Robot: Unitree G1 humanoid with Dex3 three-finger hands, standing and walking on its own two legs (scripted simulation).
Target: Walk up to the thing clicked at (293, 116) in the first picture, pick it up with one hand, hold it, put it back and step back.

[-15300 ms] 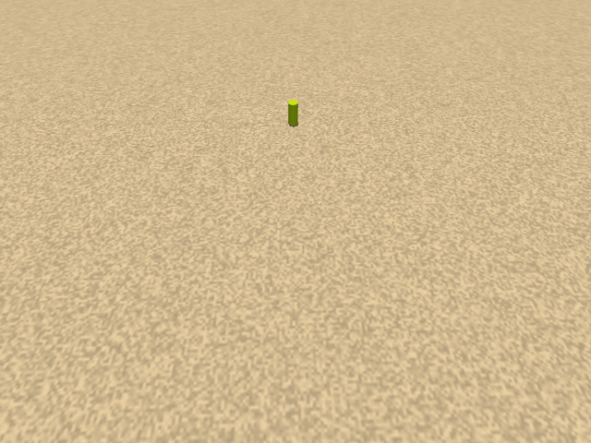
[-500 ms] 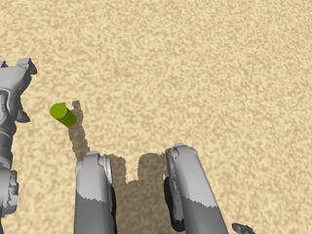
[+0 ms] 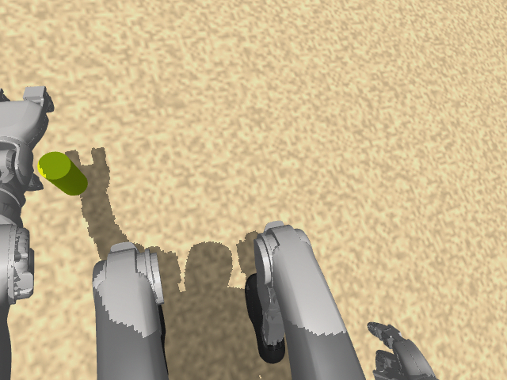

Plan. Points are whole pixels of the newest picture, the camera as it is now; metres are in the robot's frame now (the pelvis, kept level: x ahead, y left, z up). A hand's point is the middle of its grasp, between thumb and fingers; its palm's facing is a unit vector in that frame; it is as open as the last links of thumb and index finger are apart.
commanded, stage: withdraw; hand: left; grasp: from above
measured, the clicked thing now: (65, 175) +0.50 +0.29 -0.33
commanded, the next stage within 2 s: none
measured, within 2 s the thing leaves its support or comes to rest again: neither
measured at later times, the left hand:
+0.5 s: hand (8, 145) +0.46 +0.29 -0.07, palm faces -0.46 -0.09 -0.88, open 13.9 cm
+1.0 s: hand out of the picture +0.49 +0.32 -0.13, palm faces -0.37 -0.04 -0.93, open 13.4 cm
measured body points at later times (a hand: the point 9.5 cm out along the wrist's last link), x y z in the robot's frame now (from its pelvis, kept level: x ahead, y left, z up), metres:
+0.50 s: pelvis +0.02 +0.00 +0.05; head +0.22 +0.06 +0.45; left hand +0.48 +0.29 -0.02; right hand +0.09 -0.26 -0.07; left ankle +0.10 +0.13 -0.37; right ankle +0.11 -0.14 -0.37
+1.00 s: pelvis +0.00 +0.00 -0.01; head +0.23 +0.06 +0.37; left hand +0.50 +0.32 -0.07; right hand +0.06 -0.27 -0.12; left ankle +0.09 +0.13 -0.37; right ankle +0.11 -0.14 -0.37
